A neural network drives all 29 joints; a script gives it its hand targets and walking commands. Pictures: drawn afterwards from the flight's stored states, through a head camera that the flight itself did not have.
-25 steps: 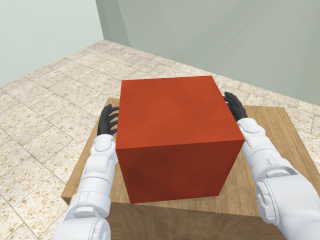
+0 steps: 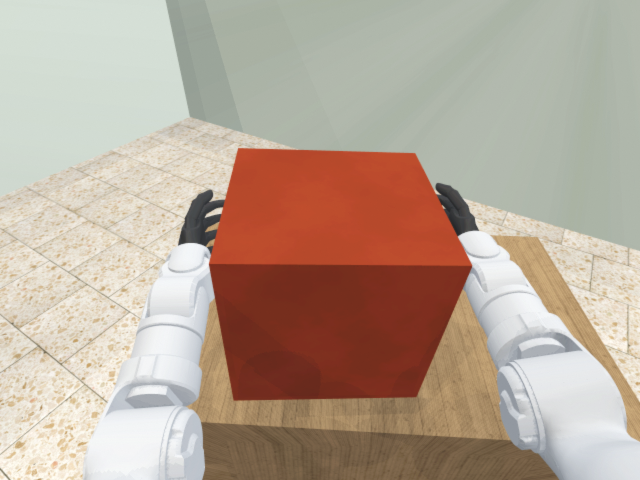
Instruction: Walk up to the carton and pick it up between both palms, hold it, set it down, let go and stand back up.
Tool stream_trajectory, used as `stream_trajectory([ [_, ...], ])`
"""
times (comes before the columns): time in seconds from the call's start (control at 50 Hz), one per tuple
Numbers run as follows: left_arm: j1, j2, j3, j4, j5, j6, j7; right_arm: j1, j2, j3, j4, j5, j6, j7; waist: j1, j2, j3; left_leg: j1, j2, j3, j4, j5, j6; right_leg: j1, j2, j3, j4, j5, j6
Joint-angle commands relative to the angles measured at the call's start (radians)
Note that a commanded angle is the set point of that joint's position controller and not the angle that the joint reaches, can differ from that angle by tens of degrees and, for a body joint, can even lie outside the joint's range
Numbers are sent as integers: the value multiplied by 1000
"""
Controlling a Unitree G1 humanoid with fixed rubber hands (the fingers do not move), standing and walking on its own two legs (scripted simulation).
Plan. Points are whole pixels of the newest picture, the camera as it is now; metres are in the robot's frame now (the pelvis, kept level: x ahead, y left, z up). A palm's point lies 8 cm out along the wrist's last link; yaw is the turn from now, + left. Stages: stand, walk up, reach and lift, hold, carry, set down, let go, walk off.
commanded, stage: reach and lift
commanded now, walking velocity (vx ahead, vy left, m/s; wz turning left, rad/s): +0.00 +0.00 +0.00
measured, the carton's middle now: (327, 272) +0.40 +0.03 +0.09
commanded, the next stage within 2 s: hold in 1.50 s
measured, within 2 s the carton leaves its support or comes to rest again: neither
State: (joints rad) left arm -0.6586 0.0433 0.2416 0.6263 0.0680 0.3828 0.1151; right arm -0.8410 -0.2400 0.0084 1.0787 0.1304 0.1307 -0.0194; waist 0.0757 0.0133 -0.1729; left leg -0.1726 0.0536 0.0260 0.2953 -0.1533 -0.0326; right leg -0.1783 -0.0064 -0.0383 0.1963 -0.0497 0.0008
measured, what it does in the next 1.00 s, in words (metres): stands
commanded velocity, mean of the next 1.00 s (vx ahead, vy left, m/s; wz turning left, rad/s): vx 0.00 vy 0.00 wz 0.00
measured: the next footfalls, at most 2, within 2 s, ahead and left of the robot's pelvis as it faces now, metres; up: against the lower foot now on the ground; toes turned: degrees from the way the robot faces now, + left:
none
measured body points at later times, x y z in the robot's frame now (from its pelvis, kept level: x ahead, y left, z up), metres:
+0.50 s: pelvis -0.01 +0.01 +0.00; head -0.08 +0.01 +0.44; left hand +0.38 +0.20 +0.20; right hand +0.40 -0.16 +0.20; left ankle +0.00 +0.13 -0.75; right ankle +0.03 -0.13 -0.75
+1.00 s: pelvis +0.00 +0.01 +0.00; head -0.07 +0.02 +0.44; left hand +0.39 +0.20 +0.21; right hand +0.41 -0.16 +0.21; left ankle +0.00 +0.13 -0.75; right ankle +0.03 -0.12 -0.75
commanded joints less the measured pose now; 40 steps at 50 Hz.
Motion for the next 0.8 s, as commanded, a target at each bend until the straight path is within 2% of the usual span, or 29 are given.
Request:
stream_trajectory([
  [0.0, -734, -622, -361, -266, -80, -22, -195, -759, 740, 115, -470, 81, -21, 57, -122, -80, -354, 29, -133, -32, -9, 195, 3, 364, 40, -29, 49, 152, 24],
  [0.02, -747, -606, -335, -252, -57, -11, -202, -776, 728, 99, -463, 77, -13, 56, -109, -83, -303, 11, -133, -33, -15, 147, 5, 342, 39, -28, 43, 85, 26],
  [0.04, -755, -615, -359, -268, -79, -3, -203, -806, 734, 102, -512, 81, -15, 54, -116, -87, -352, 20, -133, -33, -10, 154, 11, 342, 40, -25, 42, 96, 24],
  [0.06, -752, -595, -318, -231, -57, 4, -210, -762, 736, 88, -442, 68, 5, 59, -116, -81, -295, 11, -137, -29, -12, 112, 15, 328, 33, -21, 37, 40, 25],
  [0.1, -797, -596, -328, -243, -76, 17, -213, -802, 748, 77, -477, 69, 15, 58, -122, -86, -306, -8, -137, -28, -10, 87, 20, 313, 37, -21, 41, 10, 28],
  [0.12, -830, -613, -355, -288, -87, 15, -209, -833, 757, 95, -509, 83, 14, 55, -119, -86, -368, 5, -137, -34, -3, 112, 18, 338, 39, -20, 55, 44, 29],
  [0.16, -840, -622, -367, -289, -96, 26, -208, -857, 748, 87, -525, 84, 22, 56, -127, -69, -377, 5, -135, -42, -3, 120, 14, 328, 41, -26, 56, 49, 25],
  [0.18, -819, -591, -333, -254, -88, 32, -218, -816, 770, 97, -509, 83, 36, 42, -136, -105, -344, 1, -143, -33, 3, 102, 27, 338, 36, -12, 48, 51, 34],
  [0.24, -848, -581, -343, -259, -88, 46, -230, -809, 779, 90, -504, 90, 54, 32, -157, -88, -315, -21, -149, -33, -2, 66, 25, 340, 32, -7, 47, 40, 34],
  [0.26, -865, -606, -357, -286, -95, 45, -225, -856, 774, 98, -524, 95, 51, 39, -140, -75, -334, -18, -141, -42, -5, 86, 21, 339, 37, -17, 60, 47, 28],
  [0.28, -856, -594, -342, -248, -98, 50, -233, -869, 778, 102, -559, 95, 51, 32, -138, -100, -341, -24, -144, -33, -6, 57, 26, 344, 35, -12, 52, 28, 34],
  [0.3, -864, -585, -306, -223, -65, 57, -235, -859, 777, 82, -509, 90, 63, 32, -135, -80, -311, -27, -147, -28, -11, 28, 35, 315, 30, -7, 41, -42, 36],
  [0.36, -878, -561, -295, -180, -90, 71, -244, -898, 778, 77, -532, 86, 75, 28, -139, -114, -314, -27, -144, -26, -11, 3, 49, 305, 29, 0, 39, -72, 35],
  [0.4, -813, -547, -269, -166, -71, 90, -254, -874, 773, 87, -550, 93, 88, 22, -138, -113, -292, -33, -149, -26, -11, 22, 53, 321, 25, 4, 37, -40, 38],
  [0.46, -884, -550, -278, -226, -73, 82, -255, -887, 793, 93, -539, 103, 96, 22, -140, -108, -348, -22, -148, -27, -7, 44, 50, 334, 25, 3, 43, -34, 39],
  [0.48, -900, -544, -278, -218, -77, 82, -261, -843, 805, 91, -518, 99, 105, 14, -164, -108, -321, -34, -154, -23, -3, 28, 47, 344, 22, 8, 44, -24, 43],
  [0.5, -880, -535, -255, -173, -73, 92, -273, -855, 789, 69, -503, 94, 113, 7, -167, -109, -283, -32, -159, -24, -5, 2, 54, 327, 17, 14, 29, -66, 43],
  [0.52, -915, -555, -272, -188, -76, 86, -271, -869, 779, 62, -491, 81, 106, 10, -166, -75, -295, -38, -154, -26, -14, 0, 45, 323, 21, 7, 39, -71, 35],
  [0.54, -893, -548, -279, -209, -73, 87, -268, -882, 790, 94, -526, 99, 105, 11, -148, -85, -331, -23, -151, -25, -3, 39, 50, 328, 25, 7, 49, -33, 36],
  [0.56, -882, -552, -278, -181, -70, 96, -273, -845, 777, 78, -491, 108, 115, 9, -171, -75, -306, -25, -151, -31, -2, 20, 47, 328, 27, 4, 42, -56, 33],
  [0.58, -901, -553, -286, -191, -78, 94, -270, -891, 763, 74, -509, 99, 112, 7, -162, -83, -303, -28, -140, -36, -14, 9, 45, 321, 31, -4, 43, -68, 30],
  [0.62, -902, -554, -299, -208, -91, 95, -273, -893, 775, 67, -534, 93, 105, 5, -183, -80, -312, -24, -137, -37, -11, 33, 38, 339, 29, -4, 48, -24, 30],
  [0.64, -900, -566, -296, -190, -86, 99, -275, -851, 747, 45, -487, 78, 112, 3, -193, -75, -273, -25, -132, -41, -21, 9, 32, 323, 32, -9, 48, -36, 29],
  [0.66, -912, -562, -304, -212, -89, 97, -273, -884, 768, 81, -528, 108, 114, 6, -174, -78, -319, -21, -136, -40, -11, 37, 36, 337, 34, -6, 48, -20, 29],
  [0.7, -930, -586, -334, -241, -106, 95, -266, -891, 758, 80, -544, 104, 107, 0, -197, -62, -321, -19, -127, -44, -15, 58, 21, 340, 37, -11, 58, 22, 26],
  [0.72, -885, -584, -319, -241, -88, 101, -264, -864, 759, 97, -531, 124, 112, 4, -174, -59, -323, -18, -131, -43, -4, 97, 22, 364, 40, -10, 61, 49, 27],
  [0.74, -909, -575, -325, -226, -90, 101, -262, -885, 754, 96, -536, 120, 113, 5, -180, -56, -307, -4, -135, -37, -8, 56, 20, 327, 41, -14, 51, 3, 30],
  [0.76, -887, -583, -328, -239, -92, 105, -263, -898, 757, 101, -575, 129, 112, -2, -183, -65, -329, -6, -134, -43, -1, 97, 20, 351, 42, -13, 57, 48, 29],
  [0.78, -927, -581, -333, -251, -90, 104, -261, -888, 760, 104, -545, 136, 117, -1, -181, -38, -307, -8, -132, -45, 0, 91, 18, 353, 45, -6, 56, 42, 27],
])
